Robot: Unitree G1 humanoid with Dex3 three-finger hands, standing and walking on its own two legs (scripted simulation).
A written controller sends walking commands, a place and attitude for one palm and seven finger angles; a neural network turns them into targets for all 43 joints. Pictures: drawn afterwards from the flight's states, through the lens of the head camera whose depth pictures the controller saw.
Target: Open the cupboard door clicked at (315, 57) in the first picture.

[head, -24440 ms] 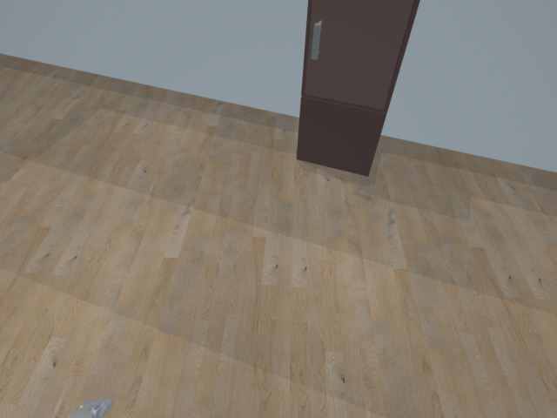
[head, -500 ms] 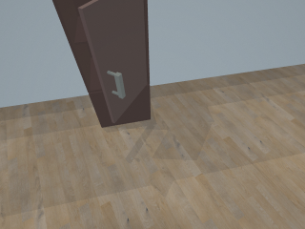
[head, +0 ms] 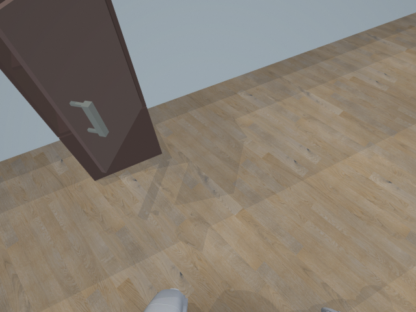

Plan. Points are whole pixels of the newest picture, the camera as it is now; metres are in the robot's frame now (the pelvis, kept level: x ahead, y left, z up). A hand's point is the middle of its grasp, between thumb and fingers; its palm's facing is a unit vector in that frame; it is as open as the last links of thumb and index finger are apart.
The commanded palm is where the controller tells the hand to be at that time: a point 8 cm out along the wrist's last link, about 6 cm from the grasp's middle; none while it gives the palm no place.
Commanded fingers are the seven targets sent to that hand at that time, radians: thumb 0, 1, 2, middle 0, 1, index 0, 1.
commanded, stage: walk to a spot facing it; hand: left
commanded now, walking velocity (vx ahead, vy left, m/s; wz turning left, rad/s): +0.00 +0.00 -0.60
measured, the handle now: (89, 118) +0.61 +0.43 -0.09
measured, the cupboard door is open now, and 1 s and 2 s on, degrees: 50 50 50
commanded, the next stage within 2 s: none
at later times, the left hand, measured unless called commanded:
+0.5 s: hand (134, 266) +0.22 +0.21 -0.16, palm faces -0.29 -0.93 -0.22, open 7.4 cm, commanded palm none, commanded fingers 0.00 0.90 0.90 -0.20 -0.30 -0.20 -0.30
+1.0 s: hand (197, 214) +0.37 +0.07 -0.19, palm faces -0.52 -0.84 -0.16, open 7.4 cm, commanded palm none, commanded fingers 0.00 0.90 0.90 -0.20 -0.30 -0.20 -0.30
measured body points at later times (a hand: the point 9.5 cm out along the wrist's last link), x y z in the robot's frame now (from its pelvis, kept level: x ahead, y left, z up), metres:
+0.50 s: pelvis +0.05 +0.02 +0.00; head +0.11 +0.02 +0.44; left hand +0.23 +0.26 -0.14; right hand -0.02 -0.23 -0.14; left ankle +0.02 +0.18 -0.74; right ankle +0.06 -0.14 -0.69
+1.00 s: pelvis +0.23 -0.06 -0.02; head +0.27 -0.06 +0.43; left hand +0.39 +0.12 -0.18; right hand +0.18 -0.31 -0.15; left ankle +0.32 +0.01 -0.75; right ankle +0.09 -0.12 -0.70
